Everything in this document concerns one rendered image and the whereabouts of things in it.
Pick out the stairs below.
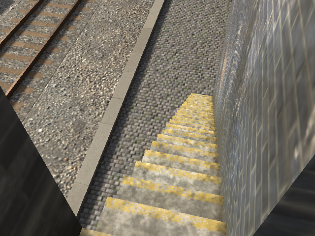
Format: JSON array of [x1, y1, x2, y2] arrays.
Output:
[[95, 92, 227, 236]]

